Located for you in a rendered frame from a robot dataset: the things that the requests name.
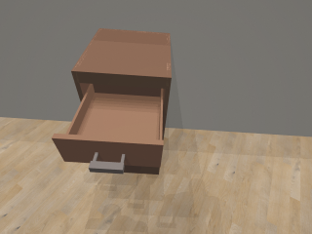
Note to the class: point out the cabinet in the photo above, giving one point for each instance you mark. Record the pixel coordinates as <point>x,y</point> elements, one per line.
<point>129,58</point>

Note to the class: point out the drawer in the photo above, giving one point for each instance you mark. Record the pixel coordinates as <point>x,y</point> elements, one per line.
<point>112,120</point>

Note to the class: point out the handle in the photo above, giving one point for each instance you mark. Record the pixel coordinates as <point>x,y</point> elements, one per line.
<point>107,167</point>

